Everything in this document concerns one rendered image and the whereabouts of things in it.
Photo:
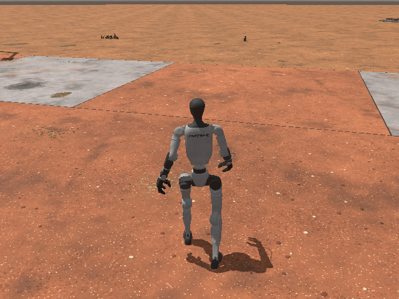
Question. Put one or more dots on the right robot upper arm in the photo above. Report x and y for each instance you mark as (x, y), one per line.
(217, 130)

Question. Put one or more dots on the right robot hand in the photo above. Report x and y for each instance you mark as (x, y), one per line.
(226, 169)

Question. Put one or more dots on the robot left shin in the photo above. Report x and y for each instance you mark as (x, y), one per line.
(186, 218)

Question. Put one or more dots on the left robot foot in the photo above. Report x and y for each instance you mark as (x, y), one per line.
(187, 239)

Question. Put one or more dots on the robot right forearm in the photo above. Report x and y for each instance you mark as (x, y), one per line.
(228, 159)

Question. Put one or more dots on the robot left forearm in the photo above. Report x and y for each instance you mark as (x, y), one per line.
(166, 168)

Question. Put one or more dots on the left robot hand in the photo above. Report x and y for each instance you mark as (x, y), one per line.
(160, 185)

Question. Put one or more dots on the left robot upper arm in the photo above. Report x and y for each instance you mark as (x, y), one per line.
(175, 142)

